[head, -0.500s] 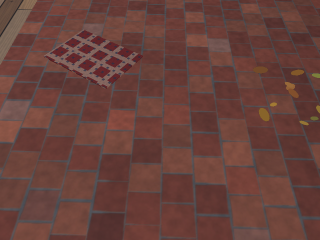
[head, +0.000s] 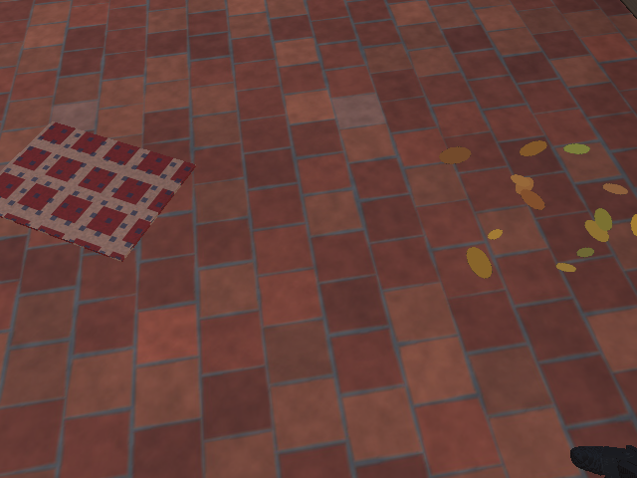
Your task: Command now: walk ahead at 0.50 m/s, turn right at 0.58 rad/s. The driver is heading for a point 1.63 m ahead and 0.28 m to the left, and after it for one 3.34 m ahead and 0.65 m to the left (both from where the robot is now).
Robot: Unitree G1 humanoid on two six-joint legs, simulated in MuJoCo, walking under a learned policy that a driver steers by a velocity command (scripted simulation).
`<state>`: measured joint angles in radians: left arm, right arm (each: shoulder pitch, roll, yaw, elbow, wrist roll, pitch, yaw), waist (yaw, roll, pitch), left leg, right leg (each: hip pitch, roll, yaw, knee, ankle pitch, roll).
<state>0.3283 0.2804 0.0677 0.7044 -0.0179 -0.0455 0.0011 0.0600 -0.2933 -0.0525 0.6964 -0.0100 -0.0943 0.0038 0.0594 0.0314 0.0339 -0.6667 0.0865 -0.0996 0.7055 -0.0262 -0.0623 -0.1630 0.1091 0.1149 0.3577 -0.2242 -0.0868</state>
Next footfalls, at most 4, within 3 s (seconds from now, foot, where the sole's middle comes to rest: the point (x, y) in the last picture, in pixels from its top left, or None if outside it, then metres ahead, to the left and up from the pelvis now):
0.16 left None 0.27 0.14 -0.78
0.62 right None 0.45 -0.14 -0.78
1.12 left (303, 359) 0.72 0.14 -0.78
1.58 right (346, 267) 0.97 0.05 -0.78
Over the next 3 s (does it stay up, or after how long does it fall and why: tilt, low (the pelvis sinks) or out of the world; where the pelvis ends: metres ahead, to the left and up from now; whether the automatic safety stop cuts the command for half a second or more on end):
stays up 1.26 0.20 0.00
